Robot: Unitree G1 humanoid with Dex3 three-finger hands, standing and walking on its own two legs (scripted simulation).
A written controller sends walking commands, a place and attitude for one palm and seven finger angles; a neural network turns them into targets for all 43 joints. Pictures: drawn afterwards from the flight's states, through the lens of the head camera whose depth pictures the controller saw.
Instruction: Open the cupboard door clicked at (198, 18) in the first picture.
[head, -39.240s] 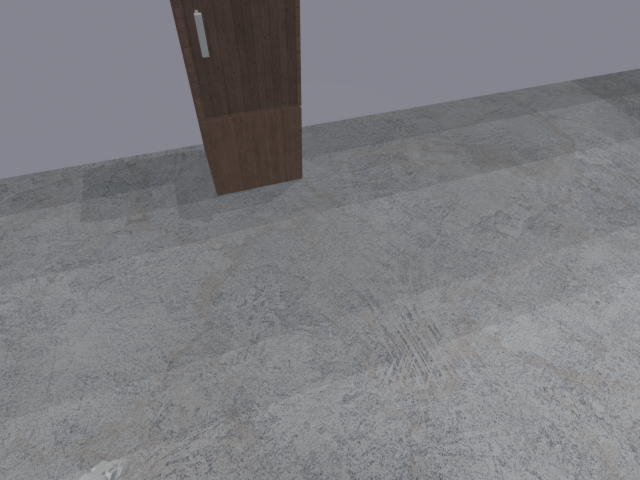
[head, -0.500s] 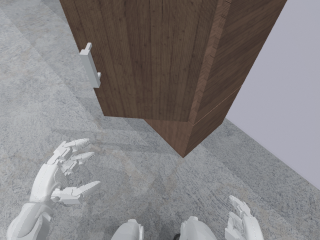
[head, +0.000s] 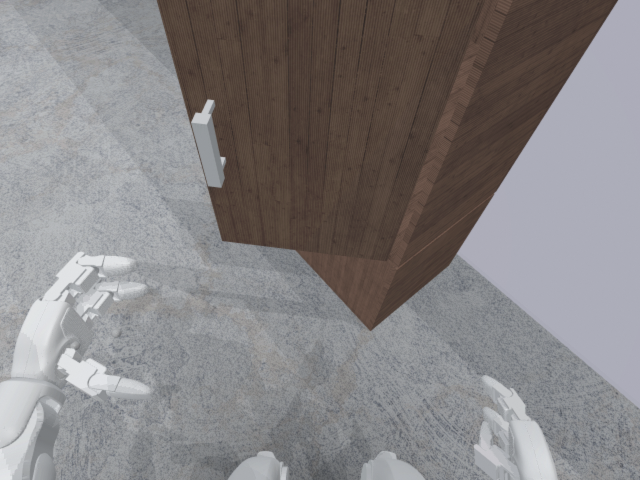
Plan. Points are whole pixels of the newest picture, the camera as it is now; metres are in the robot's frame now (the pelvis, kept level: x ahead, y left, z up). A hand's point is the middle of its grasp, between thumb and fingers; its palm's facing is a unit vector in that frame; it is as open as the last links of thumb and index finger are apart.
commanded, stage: raise the hand with hooked fingers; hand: left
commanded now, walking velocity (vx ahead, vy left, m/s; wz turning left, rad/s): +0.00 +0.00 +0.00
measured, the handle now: (213, 144) +0.58 +0.21 +0.04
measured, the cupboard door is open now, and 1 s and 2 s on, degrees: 44 44 44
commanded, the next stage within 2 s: move the hooked fingers beside the handle in 0.80 s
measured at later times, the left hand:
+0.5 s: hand (105, 299) +0.30 +0.27 +0.06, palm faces -0.06 -1.00 -0.03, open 14.0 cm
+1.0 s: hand (102, 304) +0.29 +0.27 +0.06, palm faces -0.03 -1.00 -0.03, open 14.0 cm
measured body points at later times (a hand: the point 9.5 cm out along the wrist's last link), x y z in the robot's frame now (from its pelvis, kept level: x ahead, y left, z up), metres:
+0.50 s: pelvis +0.01 +0.00 +0.01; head +0.08 +0.02 +0.45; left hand +0.29 +0.32 +0.06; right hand +0.14 -0.26 -0.07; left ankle -0.01 +0.08 -0.67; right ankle +0.03 -0.11 -0.67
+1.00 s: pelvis +0.00 +0.00 +0.01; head +0.07 +0.01 +0.45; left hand +0.29 +0.32 +0.06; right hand +0.15 -0.25 -0.07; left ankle -0.01 +0.08 -0.68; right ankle +0.03 -0.11 -0.68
